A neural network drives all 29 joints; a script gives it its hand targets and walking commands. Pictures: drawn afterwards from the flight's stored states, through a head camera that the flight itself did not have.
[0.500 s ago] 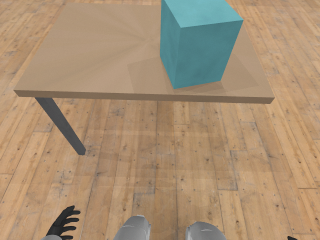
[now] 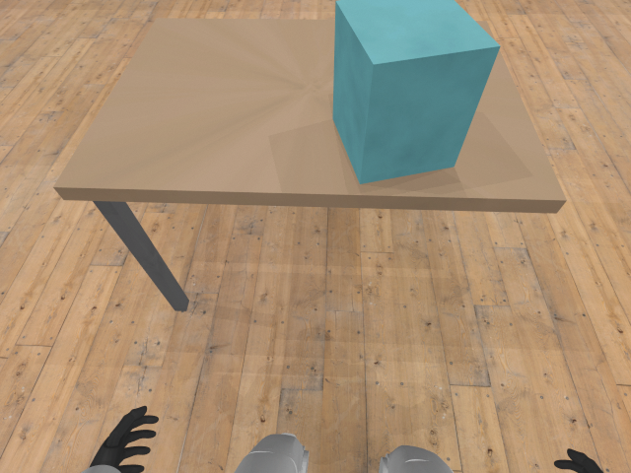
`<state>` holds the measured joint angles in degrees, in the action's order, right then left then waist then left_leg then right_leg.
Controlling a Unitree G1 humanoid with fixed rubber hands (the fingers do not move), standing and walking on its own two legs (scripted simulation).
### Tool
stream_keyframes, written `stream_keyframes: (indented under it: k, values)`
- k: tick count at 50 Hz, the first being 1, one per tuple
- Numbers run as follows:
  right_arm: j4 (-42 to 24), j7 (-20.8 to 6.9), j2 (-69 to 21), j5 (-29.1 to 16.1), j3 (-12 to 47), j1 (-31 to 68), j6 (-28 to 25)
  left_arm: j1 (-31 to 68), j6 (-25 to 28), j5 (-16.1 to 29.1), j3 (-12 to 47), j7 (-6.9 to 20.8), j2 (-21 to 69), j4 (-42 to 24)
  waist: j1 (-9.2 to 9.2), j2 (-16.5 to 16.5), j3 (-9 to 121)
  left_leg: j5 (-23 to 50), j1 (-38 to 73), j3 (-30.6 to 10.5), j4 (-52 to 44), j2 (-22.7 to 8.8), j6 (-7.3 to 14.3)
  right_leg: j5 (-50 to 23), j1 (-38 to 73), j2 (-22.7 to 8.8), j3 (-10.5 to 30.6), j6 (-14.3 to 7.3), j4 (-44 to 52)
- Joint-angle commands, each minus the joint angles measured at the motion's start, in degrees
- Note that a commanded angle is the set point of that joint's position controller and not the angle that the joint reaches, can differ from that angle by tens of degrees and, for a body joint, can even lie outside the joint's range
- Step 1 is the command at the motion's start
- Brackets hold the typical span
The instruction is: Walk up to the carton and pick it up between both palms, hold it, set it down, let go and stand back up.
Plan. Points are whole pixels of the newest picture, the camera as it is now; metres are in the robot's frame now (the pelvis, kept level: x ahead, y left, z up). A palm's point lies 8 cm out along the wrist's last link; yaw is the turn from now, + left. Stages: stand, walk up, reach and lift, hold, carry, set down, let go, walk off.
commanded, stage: walk up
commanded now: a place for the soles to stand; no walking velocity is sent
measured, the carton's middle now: (399, 89) +0.73 -0.11 +0.04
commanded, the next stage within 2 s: none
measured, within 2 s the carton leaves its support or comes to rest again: neither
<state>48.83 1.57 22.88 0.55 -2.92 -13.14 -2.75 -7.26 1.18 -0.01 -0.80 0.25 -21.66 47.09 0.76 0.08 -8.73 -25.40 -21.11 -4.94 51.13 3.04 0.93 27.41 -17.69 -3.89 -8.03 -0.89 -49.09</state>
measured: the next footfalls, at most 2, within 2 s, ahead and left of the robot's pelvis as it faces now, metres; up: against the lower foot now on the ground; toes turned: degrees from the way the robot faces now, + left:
left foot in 1.38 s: +0.14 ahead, -0.01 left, +0.00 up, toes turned -2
right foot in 1.56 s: +0.13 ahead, -0.32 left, +0.00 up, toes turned -2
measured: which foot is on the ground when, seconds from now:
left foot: down 0.00-1.00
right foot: down 0.00-1.00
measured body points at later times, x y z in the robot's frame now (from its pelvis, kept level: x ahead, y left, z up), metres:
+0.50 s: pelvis -0.01 +0.00 +0.00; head +0.02 +0.00 +0.45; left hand +0.10 +0.31 -0.10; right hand +0.09 -0.33 -0.10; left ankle +0.01 +0.12 -0.70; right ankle +0.00 -0.11 -0.70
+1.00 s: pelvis -0.01 -0.03 +0.00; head +0.01 -0.01 +0.45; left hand +0.10 +0.28 -0.12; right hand +0.09 -0.36 -0.09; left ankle +0.01 +0.12 -0.70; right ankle +0.02 -0.11 -0.68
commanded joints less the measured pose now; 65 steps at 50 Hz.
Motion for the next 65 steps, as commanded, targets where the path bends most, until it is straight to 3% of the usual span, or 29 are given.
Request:
stream_keyframes:
  k: [1, 4, 10, 12, 13, 17, 20, 22, 23, 25, 27, 30, 33, 35, 37, 40, 42, 44, 50, 53, 54, 55, 56, 58, 59, 60, 61, 63, 65]
  values:
    - [-0.7, 0.7, 13.5, -0.1, -2.5, -4.8, -1.9, 3.6, 1.3, -0.2, -5.6, -0.9, -16.1, -2.1, -2.56, -2.1, 8.8, 23.7, 4.2, -2.5, -12.0, -4.0, 3.6, -27.7, 1.5, -12.3, 10.7, -7.2, 8.9]
    - [-1.3, 0.7, 18.4, -0.5, -3.5, -7.0, -2.4, 7.1, 0.0, 0.7, -4.7, -0.6, -12.4, -3.8, -3.06, 4.9, 11.0, 34.9, 10.4, -36.6, -23.8, -16.0, 14.5, 10.8, -10.7, 2.0, 8.8, -0.4, -7.1]
    - [-4.4, 0.7, 14.6, 0.0, -1.8, 7.0, -1.0, -1.5, 1.3, 0.3, -5.0, -0.6, -12.6, 1.6, 3.53, 4.9, 10.2, 22.0, -4.7, -22.2, -17.9, -9.3, 8.6, -5.1, 6.6, 0.2, 10.7, -2.6, 12.8]
    - [-4.3, 0.6, 11.8, -0.8, -1.3, 7.1, -0.7, -3.8, 2.0, -0.7, -6.4, -1.1, -16.9, 1.3, 4.74, -5.7, 10.6, 18.7, -13.6, -3.3, 0.6, -0.3, 2.0, -10.6, 14.9, -13.3, 23.3, -9.2, 23.7]
    - [-3.4, 0.9, 12.3, -0.6, -1.3, 5.4, 0.0, -3.6, 2.3, -0.7, -6.4, -1.2, -18.6, 0.7, 3.85, -3.8, 9.8, 1.5, -11.8, 0.6, 4.6, -0.1, 0.8, -10.5, 10.0, -20.4, 29.0, -13.2, 27.2]
    - [-2.9, -0.2, 12.9, -0.4, -2.6, 0.2, -0.3, 1.4, 2.7, -1.3, -6.4, -0.8, -18.0, -0.9, -0.51, -5.0, 4.7, -7.8, -7.1, 2.2, 1.7, -3.7, 0.7, -16.4, 4.1, -21.0, 24.8, -13.5, 24.7]
    - [-0.7, 0.0, 12.7, -0.3, -2.8, -2.5, -1.3, 2.4, 2.4, -0.3, -5.5, -0.8, -16.3, -1.4, -1.81, -4.6, 8.6, 23.6, 5.2, -0.5, -12.3, -4.4, 2.4, -27.1, 2.9, -12.6, 12.5, -6.3, 13.5]
    - [-0.6, 0.5, 16.8, -0.7, -3.5, -4.5, -2.4, 3.0, 1.8, 0.5, -4.4, -0.7, -13.7, -2.8, -2.25, 2.5, 16.2, 35.2, 10.3, -19.0, -16.7, -10.3, 8.4, -24.0, -0.3, -3.2, 6.4, -1.5, -1.8]
    - [-1.3, 0.7, 16.9, 0.0, -2.3, -2.4, -2.6, 3.3, 1.3, 1.0, -4.4, -0.5, -13.2, -2.9, -1.04, -0.8, 15.1, 33.4, 7.4, -27.1, -17.8, -12.8, 12.4, -9.9, -0.3, 0.9, 7.4, -0.4, -0.9]
    - [-1.4, 0.7, 17.4, -0.6, -2.2, 1.7, -1.8, 3.8, 1.0, 1.1, -4.5, -0.7, -11.9, -1.3, 0.01, 2.8, 10.6, 26.7, 1.3, -28.9, -19.7, -13.7, 13.9, 0.1, 0.4, 1.5, 8.9, -1.5, 3.7]
    - [-1.8, 0.5, 15.1, 0.2, -1.6, 6.2, -0.8, -1.3, 1.9, 0.3, -5.3, -0.8, -14.1, 1.1, 2.69, 2.5, 9.5, 17.2, -9.6, -20.8, -18.5, -9.6, 8.1, -3.5, 9.7, -2.3, 12.4, -3.0, 13.7]
    - [-1.8, 0.4, 13.4, 0.2, -2.1, 5.0, 0.2, -3.3, 2.8, -0.5, -6.0, -0.8, -19.5, 0.9, 2.76, -6.1, 8.0, -1.2, -10.6, 1.5, 2.3, -1.2, 0.7, -3.6, 6.3, -21.2, 28.3, -13.2, 28.0]
    - [0.2, -0.3, 14.4, 0.2, -3.0, -1.0, -0.7, 3.2, 2.4, -0.7, -5.8, -0.5, -18.9, -0.4, -1.64, -5.7, 6.1, 3.5, 0.9, 2.3, -6.3, -2.8, 2.0, -11.8, -1.5, -18.0, 19.7, -10.7, 20.7]
    - [0.5, -0.3, 13.7, -0.5, -2.4, -3.4, -1.6, 3.7, 2.2, -0.1, -5.0, -0.6, -14.7, -1.0, -1.60, -5.1, 10.4, 22.8, 4.6, -4.7, -12.2, -3.5, 4.0, -19.0, 0.4, -9.0, 9.3, -4.8, 12.9]
    - [-0.3, 0.1, 16.7, 0.2, -2.5, -0.3, -2.0, 2.9, 1.7, 0.9, -4.3, -0.6, -13.1, -1.6, -0.51, 0.4, 11.9, 21.1, 1.5, -20.4, -17.7, -10.3, 10.2, -8.8, 0.5, -1.7, 8.2, -1.6, 3.7]
    - [-0.3, 0.3, 17.5, 0.4, -2.1, 3.0, -1.7, 2.0, 1.0, 1.0, -4.0, -0.5, -11.6, 0.1, -0.03, 5.1, 10.2, 21.8, 0.4, -27.3, -20.5, -13.3, 13.0, -1.5, 0.2, 1.5, 8.2, -1.2, 4.0]
    - [0.3, 0.1, 24.4, 0.5, -6.6, -8.1, -3.0, 1.9, 0.5, -2.2, -7.6, 1.9, -16.7, -3.7, -3.88, 8.4, 11.3, -12.2, 14.9, -39.9, -26.5, -18.1, 15.0, 14.0, -16.5, 2.4, 12.0, -3.4, -6.8]
    - [0.3, 0.8, 23.7, 0.7, -6.8, -9.0, -3.5, 4.9, 0.0, -2.8, -7.8, 2.7, -16.4, -4.9, -4.46, 4.6, 4.3, -21.7, 17.5, -44.9, -31.8, -19.8, 17.0, 10.4, -29.0, 1.2, 14.1, -2.4, -13.1]
    - [-1.9, 1.3, 21.5, 1.0, -6.0, -4.1, -4.3, 0.4, -0.1, -2.3, -8.3, 3.7, -17.2, -3.2, -2.54, 7.8, 8.0, -18.3, 12.5, -35.3, -27.8, -18.2, 15.7, 8.1, -24.0, -1.3, 13.7, -0.8, -10.5]
    - [-3.2, 1.4, 20.6, 0.2, -5.4, 4.1, -3.8, -9.4, 1.0, -1.9, -8.7, 3.6, -16.8, -1.4, 4.16, 8.5, 9.5, -12.3, -2.9, -27.1, -17.6, -16.4, 12.7, 0.3, -5.5, -2.5, 16.5, -3.5, 3.1]
    - [-3.1, 1.5, 18.2, 0.3, -4.3, 7.3, -3.4, -17.8, 1.2, -1.9, -10.3, 3.2, -18.1, 2.8, 9.48, 1.0, 11.2, -12.2, -15.0, -18.7, -8.4, -11.6, 9.6, -2.3, 12.0, -0.7, 15.2, -3.4, 11.1]
    - [-2.9, 1.7, 11.6, 0.3, -2.7, 9.9, -3.1, -26.9, 1.4, -2.4, -11.8, 2.4, -21.7, 4.9, 15.46, -16.3, 8.2, -8.7, -29.2, -1.6, 17.5, 0.0, 3.1, 15.1, 23.4, -6.8, 28.1, -1.2, 29.8]
    - [-2.6, 1.9, 10.4, 0.3, -1.8, 7.1, -2.6, -21.8, 1.8, -1.5, -10.8, 1.6, -23.5, 3.6, 11.62, -17.7, 4.0, -8.1, -35.3, -0.8, 24.3, 4.8, 0.0, 17.8, 18.8, -15.1, 45.1, 2.4, 39.5]
    - [0.6, 2.0, 17.9, -0.5, -4.0, -2.3, -1.3, -9.3, 1.7, -2.0, -10.4, 1.4, -24.2, -1.3, 4.67, -6.3, 0.1, -3.2, -30.6, -3.6, 26.1, 1.2, 0.5, 31.3, 12.9, -19.2, 52.5, 8.6, 47.8]
    - [2.3, 1.8, 18.9, -0.7, -3.8, -1.3, -1.0, -7.8, 1.9, -2.1, -9.3, 0.9, -21.9, -2.5, 3.23, 1.7, -3.3, 2.7, -25.3, -4.8, 25.3, -0.9, 0.3, 19.7, 6.6, -17.2, 45.8, 12.2, 46.4]
    - [1.2, 1.5, 17.3, -1.2, -3.5, -2.5, -0.9, -5.0, 2.3, -1.9, -9.4, 1.0, -20.5, -3.1, 1.68, -3.0, -6.0, 4.2, -21.0, -3.1, 23.6, -0.5, 1.0, 7.6, 2.3, -13.5, 37.9, 14.9, 45.3]
    - [2.4, 1.6, 17.2, -0.8, -4.4, -8.0, -0.8, -1.9, 1.7, -1.1, -10.3, 1.0, -21.3, -3.3, -1.62, -11.9, -8.1, 2.0, -11.2, 1.8, 17.5, 0.2, 0.8, -13.3, -3.3, -7.9, 26.3, 25.9, 48.3]
    - [3.2, 1.2, 18.9, -1.3, -5.4, -19.5, -0.4, 7.4, 1.0, -1.7, -10.1, 1.7, -20.1, -7.3, -7.99, -18.2, -4.0, -1.7, 3.7, 6.9, 7.5, -2.5, -1.9, -45.8, -4.8, -0.7, 9.2, 23.1, 41.5]
    - [3.4, 1.8, 17.6, -1.5, -5.3, -20.3, -0.8, 6.9, 0.4, -1.0, -8.9, 1.6, -17.1, -8.1, -9.50, -11.3, 1.1, -5.0, 14.8, 10.3, -10.3, -5.3, -0.3, -62.2, -4.9, -1.4, 6.7, 13.3, 25.1]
